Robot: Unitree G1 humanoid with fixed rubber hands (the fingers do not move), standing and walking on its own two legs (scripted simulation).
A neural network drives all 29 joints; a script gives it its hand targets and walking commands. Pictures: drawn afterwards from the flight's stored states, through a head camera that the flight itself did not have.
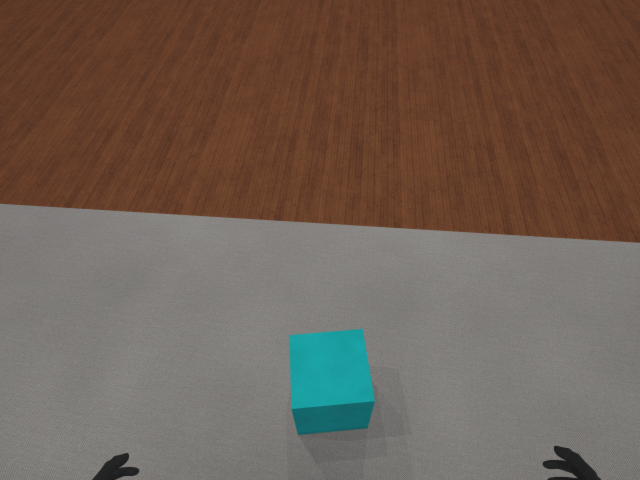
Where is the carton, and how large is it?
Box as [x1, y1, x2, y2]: [289, 329, 374, 434]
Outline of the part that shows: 362,329 289,335 291,407 298,434 367,427 374,399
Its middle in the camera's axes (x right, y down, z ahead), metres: +0.03 +0.42 +1.13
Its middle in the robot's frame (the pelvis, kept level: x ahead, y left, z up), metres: +0.46 +0.01 -0.66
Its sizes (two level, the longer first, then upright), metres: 0.210 0.200 0.250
